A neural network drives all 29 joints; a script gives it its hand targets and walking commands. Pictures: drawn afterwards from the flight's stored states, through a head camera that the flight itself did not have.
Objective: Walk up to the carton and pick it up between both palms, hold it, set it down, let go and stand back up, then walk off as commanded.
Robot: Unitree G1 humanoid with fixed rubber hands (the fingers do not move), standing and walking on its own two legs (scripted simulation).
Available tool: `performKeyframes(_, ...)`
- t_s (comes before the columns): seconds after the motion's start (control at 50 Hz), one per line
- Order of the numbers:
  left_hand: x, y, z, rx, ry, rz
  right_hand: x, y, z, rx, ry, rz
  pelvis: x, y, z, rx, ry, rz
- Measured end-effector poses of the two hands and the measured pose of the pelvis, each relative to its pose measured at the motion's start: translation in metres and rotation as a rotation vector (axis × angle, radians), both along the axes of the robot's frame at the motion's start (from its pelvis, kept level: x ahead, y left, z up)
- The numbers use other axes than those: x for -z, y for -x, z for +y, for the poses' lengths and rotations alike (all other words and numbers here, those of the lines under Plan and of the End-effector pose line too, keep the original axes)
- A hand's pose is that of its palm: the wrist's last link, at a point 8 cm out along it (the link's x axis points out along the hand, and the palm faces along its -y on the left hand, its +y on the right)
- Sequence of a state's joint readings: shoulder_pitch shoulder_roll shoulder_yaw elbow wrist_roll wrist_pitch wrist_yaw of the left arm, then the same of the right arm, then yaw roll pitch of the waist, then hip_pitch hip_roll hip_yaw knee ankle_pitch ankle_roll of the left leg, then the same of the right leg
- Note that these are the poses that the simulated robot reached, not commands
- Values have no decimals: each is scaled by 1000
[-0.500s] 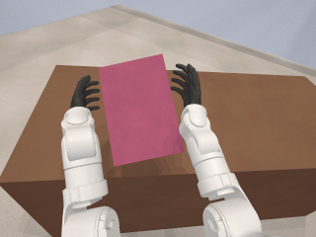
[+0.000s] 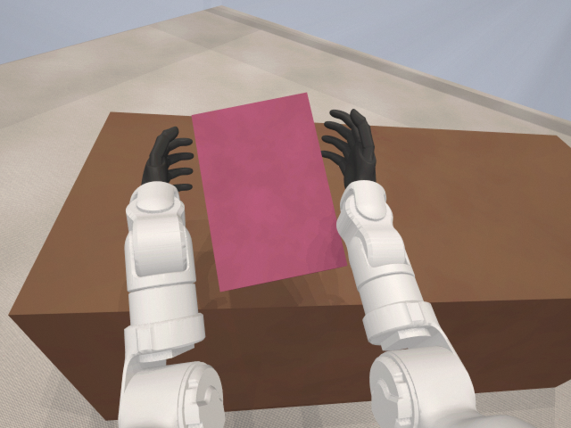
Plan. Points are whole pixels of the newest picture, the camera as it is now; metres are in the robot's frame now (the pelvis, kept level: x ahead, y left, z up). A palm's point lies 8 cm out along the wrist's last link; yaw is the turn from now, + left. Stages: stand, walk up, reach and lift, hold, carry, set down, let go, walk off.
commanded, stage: hold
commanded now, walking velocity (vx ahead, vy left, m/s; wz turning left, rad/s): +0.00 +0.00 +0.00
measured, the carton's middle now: (269, 198) +0.41 -0.02 +0.10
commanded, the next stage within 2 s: set down in 0.24 s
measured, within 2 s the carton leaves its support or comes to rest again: neither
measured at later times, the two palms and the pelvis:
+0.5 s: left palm (151, 180) +0.37 +0.15 +0.17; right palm (342, 150) +0.39 -0.10 +0.21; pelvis +0.02 +0.00 +0.00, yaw +1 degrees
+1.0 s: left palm (164, 211) +0.38 +0.14 +0.10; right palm (337, 185) +0.39 -0.11 +0.15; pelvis +0.04 -0.01 +0.00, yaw +1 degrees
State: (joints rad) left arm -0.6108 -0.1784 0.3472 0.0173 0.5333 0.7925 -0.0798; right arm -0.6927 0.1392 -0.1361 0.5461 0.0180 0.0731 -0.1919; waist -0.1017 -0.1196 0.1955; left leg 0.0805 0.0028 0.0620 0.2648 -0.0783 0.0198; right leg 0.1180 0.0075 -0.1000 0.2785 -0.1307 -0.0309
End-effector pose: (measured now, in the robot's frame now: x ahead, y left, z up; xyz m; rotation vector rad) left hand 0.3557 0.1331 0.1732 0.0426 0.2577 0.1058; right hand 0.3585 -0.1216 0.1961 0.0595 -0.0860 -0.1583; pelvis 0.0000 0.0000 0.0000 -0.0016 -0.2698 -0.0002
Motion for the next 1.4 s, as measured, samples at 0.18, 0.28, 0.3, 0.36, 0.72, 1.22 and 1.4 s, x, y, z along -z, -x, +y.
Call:
performKeyframes(0.18, -1, -5, -5, -3, -29, 14, 3, -7, -5, -2, -30, 10, 0, -2, 1, 7, -3, 13)
performKeyframes(0.28, 2, -9, 0, -11, -2, 19, 8, -8, -1, -6, -23, 21, 0, -6, -2, 6, -5, 11)
performKeyframes(0.3, 4, -10, 1, -14, 5, 19, 8, -10, 0, -7, -23, 23, 0, -7, -2, 7, -6, 15)
performKeyframes(0.36, 7, -11, 4, -22, 3, 13, 1, -18, 6, -19, -9, 11, 0, -9, -3, 5, -5, 23)
performKeyframes(0.72, 38, -25, 12, 0, -46, -4, 21, -33, 15, -38, 4, -80, -1, -41, -3, -7, -4, 27)
performKeyframes(1.22, 70, -33, -1, 27, -35, 31, 44, -33, 5, -14, 27, -55, -2, -35, -4, 16, -10, 57)
performKeyframes(1.4, 91, -31, 18, -45, 3, 52, 53, -48, 28, -65, 33, -20, -4, -41, -4, 8, -5, 106)
